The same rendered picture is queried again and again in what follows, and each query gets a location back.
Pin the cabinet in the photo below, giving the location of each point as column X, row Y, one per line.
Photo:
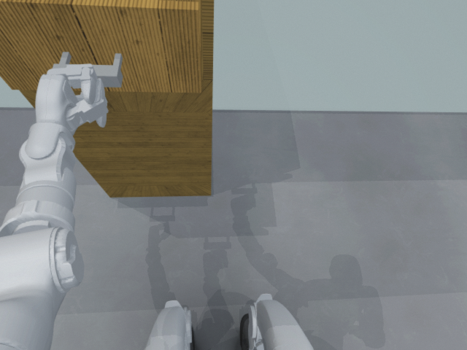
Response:
column 154, row 144

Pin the right robot shin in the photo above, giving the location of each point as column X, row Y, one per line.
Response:
column 257, row 345

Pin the robot left upper arm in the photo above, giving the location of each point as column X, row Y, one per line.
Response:
column 37, row 269

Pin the handle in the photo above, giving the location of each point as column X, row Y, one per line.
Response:
column 110, row 75

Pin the robot left hand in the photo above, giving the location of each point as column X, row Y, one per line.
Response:
column 55, row 97

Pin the robot left thigh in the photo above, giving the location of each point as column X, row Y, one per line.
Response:
column 171, row 330

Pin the drawer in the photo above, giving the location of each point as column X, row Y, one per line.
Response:
column 159, row 40

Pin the left robot forearm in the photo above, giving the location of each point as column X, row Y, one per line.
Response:
column 47, row 193

